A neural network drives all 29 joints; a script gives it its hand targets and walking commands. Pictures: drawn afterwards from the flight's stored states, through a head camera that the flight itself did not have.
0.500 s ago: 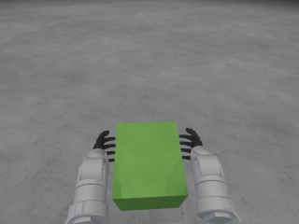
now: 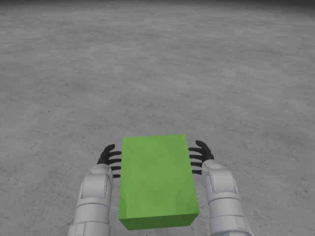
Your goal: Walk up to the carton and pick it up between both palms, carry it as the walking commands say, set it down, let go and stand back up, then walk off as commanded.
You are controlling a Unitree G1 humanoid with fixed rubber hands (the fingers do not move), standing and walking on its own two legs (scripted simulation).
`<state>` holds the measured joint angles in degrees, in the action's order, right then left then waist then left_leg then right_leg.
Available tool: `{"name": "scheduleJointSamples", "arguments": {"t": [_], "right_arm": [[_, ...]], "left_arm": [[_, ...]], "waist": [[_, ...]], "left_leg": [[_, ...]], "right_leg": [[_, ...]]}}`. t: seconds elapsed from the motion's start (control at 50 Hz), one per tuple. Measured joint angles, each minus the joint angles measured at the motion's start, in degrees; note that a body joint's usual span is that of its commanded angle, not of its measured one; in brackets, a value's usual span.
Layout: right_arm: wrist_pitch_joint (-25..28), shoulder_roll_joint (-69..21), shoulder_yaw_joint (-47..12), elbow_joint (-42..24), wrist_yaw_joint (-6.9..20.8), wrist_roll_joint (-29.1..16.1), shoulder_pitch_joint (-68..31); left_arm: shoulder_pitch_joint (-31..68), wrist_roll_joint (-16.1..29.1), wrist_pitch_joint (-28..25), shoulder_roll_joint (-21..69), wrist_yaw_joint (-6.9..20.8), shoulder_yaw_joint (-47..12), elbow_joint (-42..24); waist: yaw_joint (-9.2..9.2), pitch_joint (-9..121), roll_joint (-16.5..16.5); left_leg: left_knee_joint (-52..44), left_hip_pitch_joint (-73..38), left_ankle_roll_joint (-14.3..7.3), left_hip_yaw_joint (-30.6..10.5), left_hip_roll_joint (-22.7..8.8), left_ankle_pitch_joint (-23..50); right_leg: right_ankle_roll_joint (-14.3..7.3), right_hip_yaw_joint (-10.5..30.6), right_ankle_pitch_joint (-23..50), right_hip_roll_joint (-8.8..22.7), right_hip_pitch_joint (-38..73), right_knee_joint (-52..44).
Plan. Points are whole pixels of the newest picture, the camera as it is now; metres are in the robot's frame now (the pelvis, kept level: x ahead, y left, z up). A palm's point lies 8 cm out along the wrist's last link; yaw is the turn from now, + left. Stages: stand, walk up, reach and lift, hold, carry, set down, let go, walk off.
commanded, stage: hold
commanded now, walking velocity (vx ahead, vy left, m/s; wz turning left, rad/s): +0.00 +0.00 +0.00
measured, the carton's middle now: (156, 182) +0.31 -0.01 -0.03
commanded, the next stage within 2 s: carry in 0.82 s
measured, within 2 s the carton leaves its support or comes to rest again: neither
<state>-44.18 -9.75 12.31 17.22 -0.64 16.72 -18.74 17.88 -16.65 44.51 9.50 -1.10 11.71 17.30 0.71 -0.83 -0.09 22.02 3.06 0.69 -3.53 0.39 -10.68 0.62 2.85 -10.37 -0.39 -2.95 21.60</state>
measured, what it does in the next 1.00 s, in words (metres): stands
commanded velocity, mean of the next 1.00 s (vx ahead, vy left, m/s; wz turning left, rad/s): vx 0.11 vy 0.00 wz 0.00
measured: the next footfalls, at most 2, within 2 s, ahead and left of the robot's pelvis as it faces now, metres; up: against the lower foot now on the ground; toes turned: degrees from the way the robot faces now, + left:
right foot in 1.34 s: +0.24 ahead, -0.09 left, +0.00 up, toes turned -8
left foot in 1.72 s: +0.50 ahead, +0.15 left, +0.00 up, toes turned +16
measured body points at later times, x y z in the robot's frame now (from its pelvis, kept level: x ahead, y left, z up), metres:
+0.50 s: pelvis +0.00 +0.00 +0.00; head -0.06 +0.00 +0.45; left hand +0.30 +0.14 +0.04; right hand +0.30 -0.14 +0.05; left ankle +0.03 +0.13 -0.74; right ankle +0.03 -0.13 -0.74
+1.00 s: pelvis +0.02 +0.01 -0.01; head -0.03 +0.01 +0.44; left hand +0.32 +0.15 +0.06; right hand +0.33 -0.13 +0.06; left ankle +0.02 +0.12 -0.74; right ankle +0.03 -0.13 -0.74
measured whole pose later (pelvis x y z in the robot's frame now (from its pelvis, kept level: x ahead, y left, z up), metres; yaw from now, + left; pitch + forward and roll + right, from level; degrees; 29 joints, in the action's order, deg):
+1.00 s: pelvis +0.02 +0.01 -0.01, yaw +3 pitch +1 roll -1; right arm -48.3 -8.7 9.9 7.0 -5.1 12.4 -15.0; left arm 17.6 -12.5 49.3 9.4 -5.8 5.3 10.2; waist 0.4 8.0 -0.4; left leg 33.5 17.8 -0.4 0.1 -1.2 -22.1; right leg 0.5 -0.4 -13.2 0.5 -13.8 26.7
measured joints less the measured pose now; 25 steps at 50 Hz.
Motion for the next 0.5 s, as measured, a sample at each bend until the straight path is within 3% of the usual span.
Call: {"name": "scheduleJointSamples", "arguments": {"t": [0.5], "right_arm": [[0.35, -0.26, 0.56, 0.77, -0.16, 0.47, -0.82]], "left_arm": [[0.79, -0.53, -0.09, 0.23, 0.06, 0.7, 0.47]], "waist": [[-0.11, -0.43, 0.0]], "left_leg": [[0.94, 0.43, -0.02, -0.04, 0.12, -0.22]], "right_leg": [[0.05, 0.05, -0.31, 0.03, -0.49, 1.08]]}}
